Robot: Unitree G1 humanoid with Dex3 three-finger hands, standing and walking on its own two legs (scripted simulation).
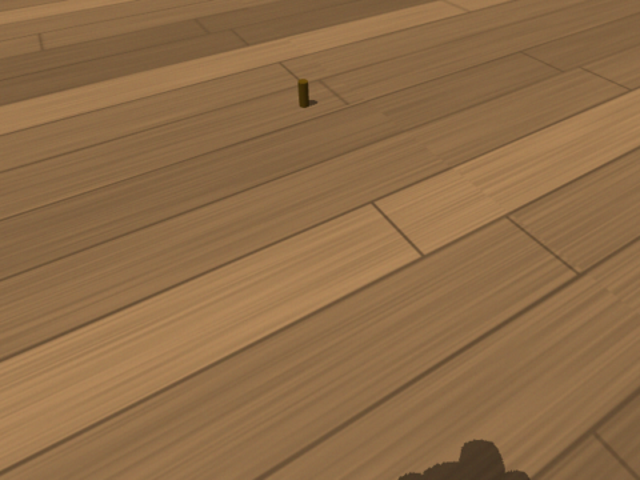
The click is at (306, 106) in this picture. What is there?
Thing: squat round
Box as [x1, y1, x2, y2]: [298, 79, 308, 107]
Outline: 300,79 298,80 299,104 302,107 306,107 308,105 307,80
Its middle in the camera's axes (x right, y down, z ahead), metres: -0.12 -0.84 +2.34
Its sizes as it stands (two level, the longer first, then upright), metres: 0.059 0.059 0.154
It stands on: the floor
